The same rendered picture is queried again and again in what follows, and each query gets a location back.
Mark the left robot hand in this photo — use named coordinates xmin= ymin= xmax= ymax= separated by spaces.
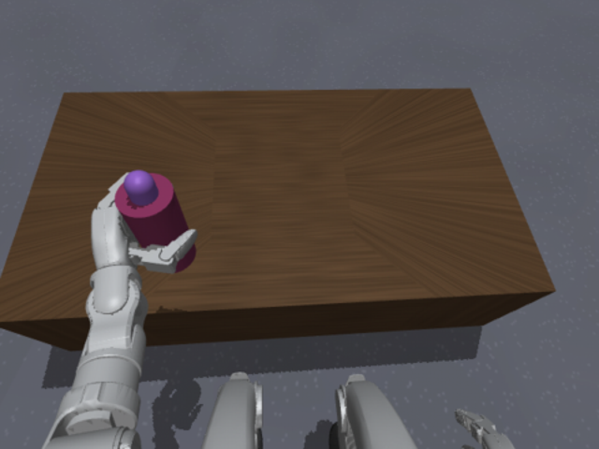
xmin=91 ymin=172 xmax=197 ymax=274

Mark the left robot arm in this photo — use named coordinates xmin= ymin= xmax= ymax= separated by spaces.
xmin=41 ymin=265 xmax=148 ymax=449

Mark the bottle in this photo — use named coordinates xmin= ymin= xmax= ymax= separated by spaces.
xmin=115 ymin=170 xmax=197 ymax=273

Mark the right robot hand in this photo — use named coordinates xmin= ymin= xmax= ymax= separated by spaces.
xmin=455 ymin=409 xmax=515 ymax=449

